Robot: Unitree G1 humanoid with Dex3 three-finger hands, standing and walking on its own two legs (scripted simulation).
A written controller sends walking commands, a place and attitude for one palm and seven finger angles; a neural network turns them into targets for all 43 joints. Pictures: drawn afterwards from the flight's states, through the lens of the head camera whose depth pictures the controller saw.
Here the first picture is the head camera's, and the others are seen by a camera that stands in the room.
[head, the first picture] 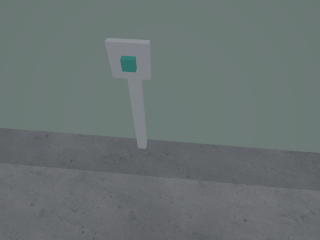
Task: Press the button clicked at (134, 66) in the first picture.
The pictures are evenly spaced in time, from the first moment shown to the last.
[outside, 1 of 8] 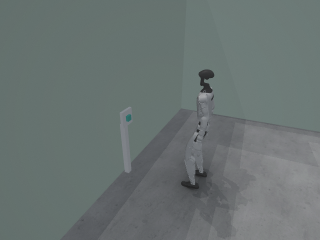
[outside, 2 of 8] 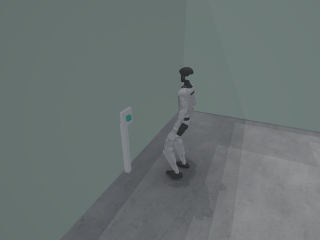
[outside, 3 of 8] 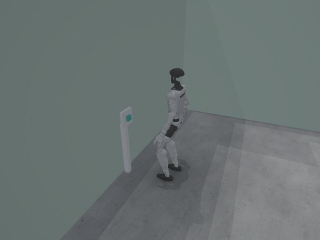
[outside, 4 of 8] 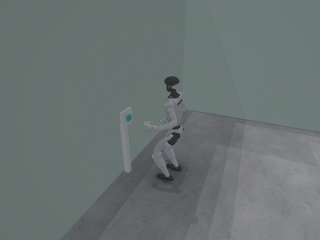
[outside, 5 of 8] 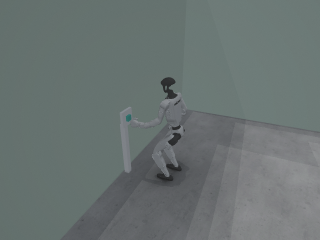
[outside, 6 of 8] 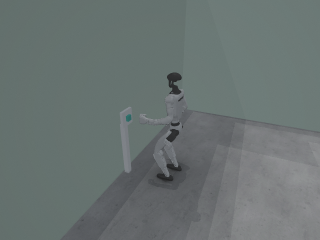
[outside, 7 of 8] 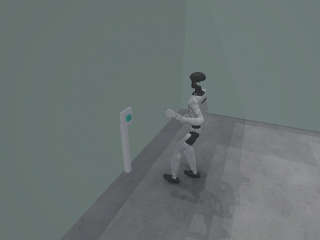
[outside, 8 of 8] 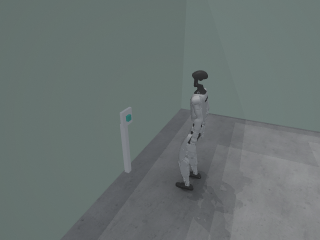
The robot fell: no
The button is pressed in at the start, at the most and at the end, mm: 0 11 0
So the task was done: yes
